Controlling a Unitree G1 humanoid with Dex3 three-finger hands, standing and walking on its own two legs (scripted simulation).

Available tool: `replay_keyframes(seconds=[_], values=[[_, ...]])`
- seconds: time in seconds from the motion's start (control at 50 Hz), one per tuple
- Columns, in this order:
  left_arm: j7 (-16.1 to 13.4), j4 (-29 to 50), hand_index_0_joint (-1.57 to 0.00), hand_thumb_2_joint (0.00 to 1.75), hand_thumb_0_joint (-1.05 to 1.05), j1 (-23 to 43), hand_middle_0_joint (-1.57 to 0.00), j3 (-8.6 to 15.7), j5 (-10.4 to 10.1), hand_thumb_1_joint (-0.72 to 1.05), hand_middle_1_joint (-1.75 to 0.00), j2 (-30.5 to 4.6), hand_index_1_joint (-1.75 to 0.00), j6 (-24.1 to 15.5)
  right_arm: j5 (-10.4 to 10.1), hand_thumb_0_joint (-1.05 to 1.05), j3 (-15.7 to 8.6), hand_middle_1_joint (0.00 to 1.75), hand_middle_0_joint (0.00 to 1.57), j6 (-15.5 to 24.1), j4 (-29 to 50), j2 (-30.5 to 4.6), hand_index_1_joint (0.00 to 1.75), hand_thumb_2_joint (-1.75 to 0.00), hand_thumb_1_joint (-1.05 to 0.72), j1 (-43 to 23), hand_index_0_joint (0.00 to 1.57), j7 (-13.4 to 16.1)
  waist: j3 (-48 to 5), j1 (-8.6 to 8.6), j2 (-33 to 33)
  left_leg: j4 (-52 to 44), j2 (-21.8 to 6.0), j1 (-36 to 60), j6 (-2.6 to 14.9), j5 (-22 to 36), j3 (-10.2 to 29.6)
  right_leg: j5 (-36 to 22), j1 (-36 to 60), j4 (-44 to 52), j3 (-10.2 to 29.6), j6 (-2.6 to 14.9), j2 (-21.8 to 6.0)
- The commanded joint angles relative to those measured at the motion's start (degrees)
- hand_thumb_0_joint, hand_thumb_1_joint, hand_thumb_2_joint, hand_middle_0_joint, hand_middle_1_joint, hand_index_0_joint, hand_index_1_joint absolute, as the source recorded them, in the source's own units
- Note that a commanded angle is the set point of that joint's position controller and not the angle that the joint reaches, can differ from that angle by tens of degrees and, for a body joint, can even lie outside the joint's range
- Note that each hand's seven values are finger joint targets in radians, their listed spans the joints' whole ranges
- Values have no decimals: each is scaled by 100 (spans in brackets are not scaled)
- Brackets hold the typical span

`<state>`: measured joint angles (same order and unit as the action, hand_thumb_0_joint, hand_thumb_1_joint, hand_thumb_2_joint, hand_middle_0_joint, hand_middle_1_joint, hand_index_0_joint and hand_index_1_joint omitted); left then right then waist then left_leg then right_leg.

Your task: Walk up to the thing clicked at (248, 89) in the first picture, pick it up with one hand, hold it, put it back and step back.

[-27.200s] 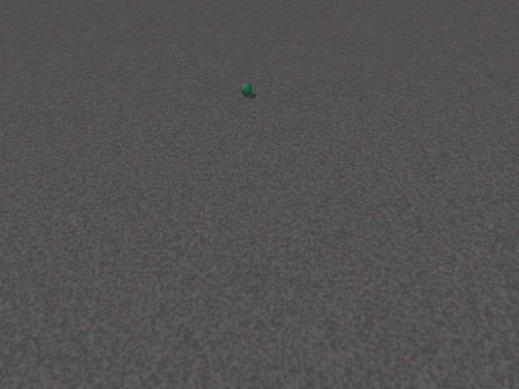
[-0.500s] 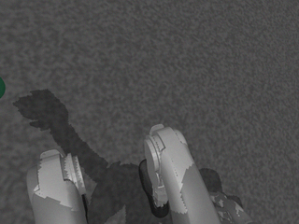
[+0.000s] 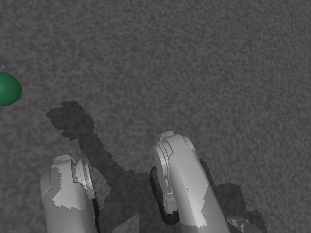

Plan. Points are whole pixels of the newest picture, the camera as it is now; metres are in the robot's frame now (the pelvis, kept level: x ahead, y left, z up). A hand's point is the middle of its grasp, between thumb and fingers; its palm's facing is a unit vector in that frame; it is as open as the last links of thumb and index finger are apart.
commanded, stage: lift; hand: left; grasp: from above
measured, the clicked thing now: (1, 89) +0.51 +0.30 -0.18
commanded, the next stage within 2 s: hold in 1.50 s
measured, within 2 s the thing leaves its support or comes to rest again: neither
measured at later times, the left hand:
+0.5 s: hand out of the picture +0.42 +0.32 +0.00, palm faces -0.44 -0.10 -0.89, open 10.8 cm
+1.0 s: hand out of the picture +0.35 +0.28 +0.21, palm faces -0.44 -0.13 -0.89, open 10.8 cm
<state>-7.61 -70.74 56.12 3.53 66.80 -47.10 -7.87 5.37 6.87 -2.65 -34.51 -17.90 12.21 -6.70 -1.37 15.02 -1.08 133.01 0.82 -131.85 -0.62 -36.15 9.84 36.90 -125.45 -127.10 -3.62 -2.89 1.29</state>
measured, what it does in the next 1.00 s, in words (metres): rises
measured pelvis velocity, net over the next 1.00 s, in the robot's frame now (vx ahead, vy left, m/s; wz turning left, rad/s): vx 0.03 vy -0.01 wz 0.12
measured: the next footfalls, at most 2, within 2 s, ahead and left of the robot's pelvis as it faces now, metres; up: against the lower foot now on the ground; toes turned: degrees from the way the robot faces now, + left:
none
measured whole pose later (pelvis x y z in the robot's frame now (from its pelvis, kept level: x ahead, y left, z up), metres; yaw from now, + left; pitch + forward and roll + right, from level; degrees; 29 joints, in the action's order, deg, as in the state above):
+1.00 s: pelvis +0.03 -0.01 +0.28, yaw +7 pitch +20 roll -3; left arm -4.3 -44.0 21.9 -6.5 56.6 -27.8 -1.4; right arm -1.9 -0.7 -1.9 -39.4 -13.7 11.6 2.7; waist -8.6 4.4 -2.8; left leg 78.6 -2.2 -68.9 -1.1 -29.7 3.1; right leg 29.5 -66.7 -76.2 -0.2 -1.7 0.4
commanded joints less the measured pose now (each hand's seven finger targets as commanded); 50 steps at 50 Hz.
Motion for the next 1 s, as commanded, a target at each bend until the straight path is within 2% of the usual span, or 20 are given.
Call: replay_keyframes(seconds=[0.0, 0.12, 0.16, 0.2, 0.26, 0.3, 0.32, 0.34, 0.4, 0.44, 0.48, 0.54, 0.58, 0.66, 0.72, 0.76, 0.82, 0.86, 0.9, 0.98], values=[[-62, 1494, -95, 83, 0, 1885, -90, 331, -175, 60, -93, -1695, -88, 94, -90, 0, -666, 30, 20, -20, 108, -1448, 30, -91, -92, 1088, 20, 138, -4668, -113, -2142, -1694, -22, 3778, 154, 988, -599, -1149, 1943, 1342, -486, 578, 93], [63, 2037, -91, 86, 0, 1499, -86, 283, -374, 55, -96, -1380, -91, 43, -205, 0, -846, 30, 20, -81, 72, -1285, 30, -91, -92, 1072, 20, 223, -4621, -266, -1897, -2083, 8, 3786, 214, 560, -697, -823, 2174, 1764, -330, 557, 56], [94, 2288, -90, 88, 0, 1423, -85, 224, -457, 55, -97, -1262, -92, 58, -261, 0, -882, 30, 20, -82, 100, -1199, 30, -91, -92, 1062, 20, 247, -4896, -324, -1837, -2262, -17, 3991, 238, 567, -672, -911, 2362, 1838, -295, 523, 71], [137, 2268, -91, 88, 0, 1146, -86, 190, -515, 57, -98, -1093, -93, 93, -298, 0, -913, 30, 20, -89, 74, -1177, 30, -90, -92, 1027, 20, 277, -4573, -355, -1730, -2502, -36, 4074, 232, 537, -582, -921, 2326, 1946, -313, 512, 51], [182, 2617, -89, 89, 0, 1103, -84, 183, -583, 55, -99, -1055, -93, 142, -365, 0, -981, 30, 20, -103, 119, -1158, 30, -90, -91, 955, 20, 336, -4803, -451, -1795, -2826, -72, 4475, 221, 463, -483, -911, 2442, 2071, -296, 506, 54], [227, 2669, -90, 91, 0, 758, -84, 78, -685, 57, -101, -790, -96, 184, -403, 0, -988, 30, 20, -108, 146, -1068, 30, -90, -91, 904, 20, 361, -4571, -459, -1604, -3028, -75, 4439, 258, 341, -521, -879, 2717, 2322, -272, 466, 53], [236, 2817, -90, 89, 0, 701, -84, 107, -747, 57, -102, -801, -96, 202, -416, 0, -995, 30, 20, -100, 149, -1064, 30, -90, -91, 850, 20, 387, -4577, -515, -1560, -3158, -80, 4542, 249, 284, -475, -828, 2796, 2384, -273, 467, 43], [258, 2765, -89, 90, 0, 520, -83, 93, -775, 56, -101, -726, -96, 230, -436, 0, -1014, 30, 20, -101, 144, -1057, 30, -90, -91, 819, 20, 408, -4487, -525, -1547, -3276, -97, 4666, 234, 300, -429, -852, 2812, 2419, -275, 462, 41], [306, 3229, -86, 90, 0, 385, -81, 132, -821, 54, -104, -731, -98, 287, -481, 0, -1069, 30, 20, -116, 202, -1000, 30, -90, -91, 724, 20, 474, -4816, -636, -1535, -3557, -117, 5179, 228, 552, -434, -1033, 3236, 2684, -239, 447, 39], [330, 3516, -88, 90, 0, 304, -82, 16, -904, 55, -103, -521, -97, 335, -499, 0, -1080, 30, 20, -116, 214, -911, 30, -90, -91, 646, 20, 512, -4761, -608, -1445, -3697, -124, 5360, 237, 671, -520, -1111, 3517, 2960, -193, 432, 46], [344, 3478, -85, 92, 0, -136, -80, 42, -942, 52, -105, -441, -99, 399, -513, 0, -1077, 30, 20, -113, 174, -853, 30, -90, -91, 597, 20, 552, -4570, -671, -1326, -3872, -124, 5526, 236, 873, -558, -1195, 3759, 3194, -166, 416, 39], [336, 3835, -85, 91, 0, -278, -80, 21, -978, 52, -104, -376, -98, 464, -536, 0, -1102, 30, 20, -121, 202, -769, 30, -90, -91, 505, 20, 617, -4639, -732, -1158, -4139, -116, 5840, 256, 920, -695, -1209, 4318, 3681, -83, 403, 47], [333, 3962, -84, 90, 0, -565, -79, 46, -1014, 51, -104, -325, -98, 523, -572, 0, -1111, 30, 20, -127, 201, -749, 30, -90, -91, 411, 20, 662, -4529, -829, -1165, -4506, -139, 6109, 235, 780, -660, -1122, 4581, 3912, -73, 394, 45], [334, 4132, -83, 91, 0, -1169, -77, -135, -1115, 49, -104, 92, -98, 632, -629, 0, -1111, 30, 20, -87, 178, -624, 30, -90, -91, 241, 20, 759, -4040, -822, -850, -5030, -129, 6399, 234, 635, -745, -1002, 5207, 4577, 18, 376, 51], [265, 4301, -83, 92, 0, -1292, -78, -104, -1055, 49, -102, 64, -97, 693, -667, 0, -1098, 30, 20, -60, 181, -592, 30, -90, -91, 153, 20, 827, -3970, -944, -900, -5513, -155, 6961, 200, 643, -706, -1010, 5638, 4923, 41, 379, 76], [192, 4223, -84, 94, 0, -1427, -79, -236, -1100, 51, -104, 341, -99, 733, -696, 0, -1079, 30, 20, -18, 133, -537, 30, -90, -90, 141, 20, 875, -3577, -869, -748, -5836, -159, 7121, 181, 500, -664, -903, 5825, 5242, 74, 367, 77], [134, 3984, -84, 90, 0, -1549, -80, -315, -1062, 50, -101, 400, -96, 742, -723, 0, -1079, 30, 20, 84, 40, -503, 30, -90, -91, 110, 20, 960, -3186, -907, -549, -6220, -147, 7424, 179, 507, -701, -841, 6237, 5727, 149, 363, 81], [129, 3931, -83, 92, 0, -1554, -78, -293, -1045, 48, -102, 354, -97, 685, -725, 0, -1088, 30, 20, 161, 5, -497, 30, -90, -91, 146, 20, 1008, -3056, -935, -451, -6403, -127, 7557, 189, 578, -755, -853, 6594, 6042, 240, 361, 80], [126, 3831, -86, 92, 0, -1552, -81, -513, -1067, 52, -103, 662, -97, 636, -725, 0, -1077, 30, 20, 252, -25, -466, 30, -90, -91, 152, 20, 1037, -2842, -914, -479, -6685, -133, 7782, 174, 550, -736, -853, 6790, 6272, 277, 357, 71], [-20, 3598, -85, 88, 0, -1728, -79, -634, -1038, 52, -103, 895, -97, 612, -744, 0, -1114, 30, 20, 367, -77, -432, 30, -90, -91, 215, 20, 1056, -2793, -976, -357, -7059, -114, 8315, 152, 1007, -817, -1175, 7382, 6770, 340, 368, 74]])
